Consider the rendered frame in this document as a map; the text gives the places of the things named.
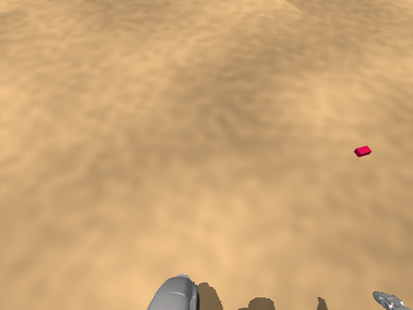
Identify small box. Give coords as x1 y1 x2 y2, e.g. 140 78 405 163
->
354 146 372 157

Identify right robot hand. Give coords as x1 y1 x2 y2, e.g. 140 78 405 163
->
373 291 411 310

